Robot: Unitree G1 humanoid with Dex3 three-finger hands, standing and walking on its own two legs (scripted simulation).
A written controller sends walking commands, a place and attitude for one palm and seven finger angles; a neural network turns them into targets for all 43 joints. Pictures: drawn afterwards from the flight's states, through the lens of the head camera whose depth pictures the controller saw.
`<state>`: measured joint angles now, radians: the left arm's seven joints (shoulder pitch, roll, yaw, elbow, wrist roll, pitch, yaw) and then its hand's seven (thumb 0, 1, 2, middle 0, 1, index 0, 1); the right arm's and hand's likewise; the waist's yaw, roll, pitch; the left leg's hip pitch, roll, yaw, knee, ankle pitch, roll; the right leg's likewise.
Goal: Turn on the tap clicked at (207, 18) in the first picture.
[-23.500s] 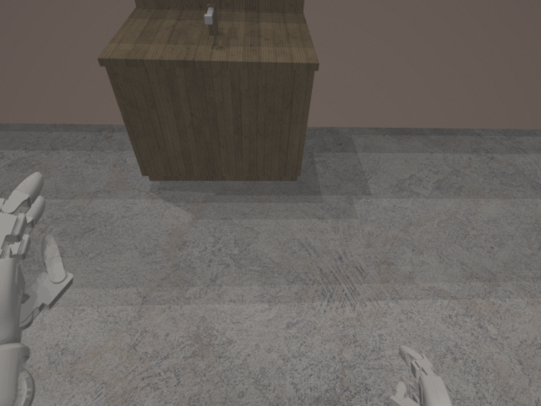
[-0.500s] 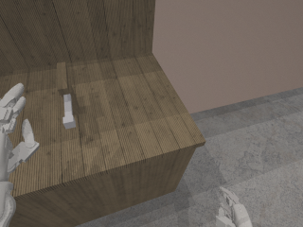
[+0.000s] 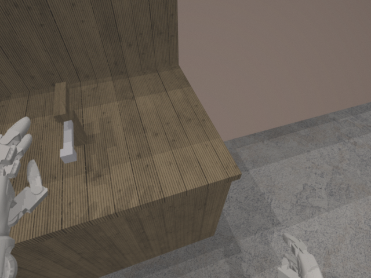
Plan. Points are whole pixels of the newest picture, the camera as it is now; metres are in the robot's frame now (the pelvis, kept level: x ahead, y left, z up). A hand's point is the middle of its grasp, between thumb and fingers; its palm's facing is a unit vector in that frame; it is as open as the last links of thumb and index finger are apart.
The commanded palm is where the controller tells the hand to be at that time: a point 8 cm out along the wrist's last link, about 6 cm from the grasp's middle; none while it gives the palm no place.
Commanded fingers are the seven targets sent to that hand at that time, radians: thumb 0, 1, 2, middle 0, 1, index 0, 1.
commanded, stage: come to a stop and stand still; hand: left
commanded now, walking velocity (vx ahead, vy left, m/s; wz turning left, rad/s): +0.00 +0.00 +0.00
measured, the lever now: (68, 155) +0.37 +0.31 +0.03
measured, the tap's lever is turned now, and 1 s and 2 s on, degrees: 0 0 0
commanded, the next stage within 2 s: look again from close up in 0.74 s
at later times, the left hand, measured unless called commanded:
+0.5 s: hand (2, 186) +0.22 +0.30 +0.16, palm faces +0.37 -0.85 -0.37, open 7.4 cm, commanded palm +0.16 +0.33 +0.17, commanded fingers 0.00 0.90 0.90 -0.20 -0.30 -0.20 -0.30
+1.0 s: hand out of the picture +0.24 +0.33 +0.19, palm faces +0.46 -0.79 -0.40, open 7.4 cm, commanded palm +0.16 +0.34 +0.17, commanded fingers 0.00 0.90 0.90 -0.20 -0.30 -0.20 -0.30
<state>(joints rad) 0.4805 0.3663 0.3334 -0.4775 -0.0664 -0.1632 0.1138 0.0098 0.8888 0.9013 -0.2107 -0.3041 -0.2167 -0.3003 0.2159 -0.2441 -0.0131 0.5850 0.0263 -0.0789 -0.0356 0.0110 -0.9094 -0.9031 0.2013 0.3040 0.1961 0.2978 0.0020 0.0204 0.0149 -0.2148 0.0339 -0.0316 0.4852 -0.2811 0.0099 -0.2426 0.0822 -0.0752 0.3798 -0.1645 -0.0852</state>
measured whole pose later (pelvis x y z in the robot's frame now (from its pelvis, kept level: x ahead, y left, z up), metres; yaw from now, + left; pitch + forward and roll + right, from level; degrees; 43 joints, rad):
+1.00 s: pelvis -0.01 +0.06 +0.00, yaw -1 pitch +0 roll -1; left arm 0.24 0.43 0.47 -0.33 -0.05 -0.25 0.09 0.01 0.89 0.90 -0.21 -0.30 -0.21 -0.30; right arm 0.21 -0.20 0.01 0.57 0.01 -0.16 0.02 0.01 -0.91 -0.90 0.20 0.30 0.20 0.30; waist 0.03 0.00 0.07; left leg -0.19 -0.04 0.02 0.47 -0.27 0.05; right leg -0.26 0.00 -0.03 0.43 -0.17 -0.01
